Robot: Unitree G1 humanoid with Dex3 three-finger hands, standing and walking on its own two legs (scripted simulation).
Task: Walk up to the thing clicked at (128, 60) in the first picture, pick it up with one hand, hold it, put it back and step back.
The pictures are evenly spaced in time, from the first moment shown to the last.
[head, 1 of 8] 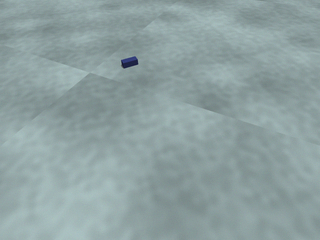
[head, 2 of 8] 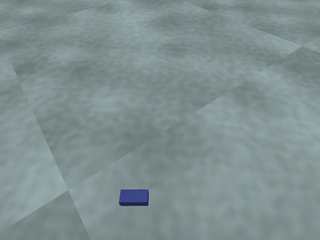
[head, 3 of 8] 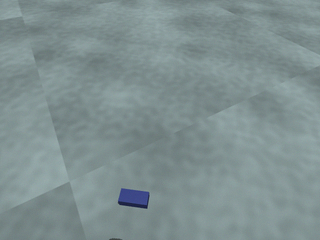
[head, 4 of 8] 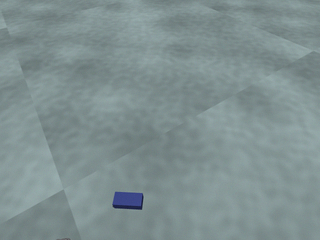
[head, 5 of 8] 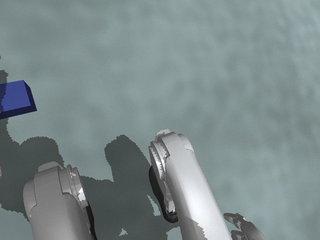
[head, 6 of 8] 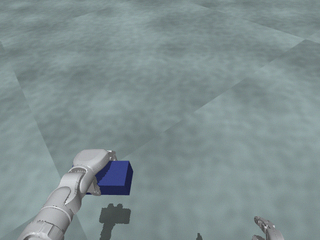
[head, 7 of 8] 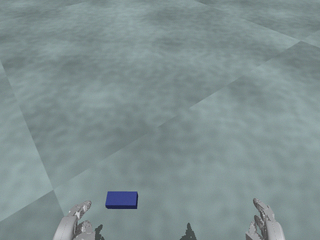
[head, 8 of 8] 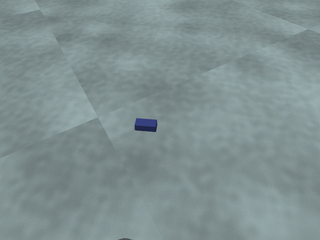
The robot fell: no
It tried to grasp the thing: yes
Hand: left
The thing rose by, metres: 0.68
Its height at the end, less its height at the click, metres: +0.00
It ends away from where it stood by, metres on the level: 0.02
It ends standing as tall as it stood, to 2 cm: yes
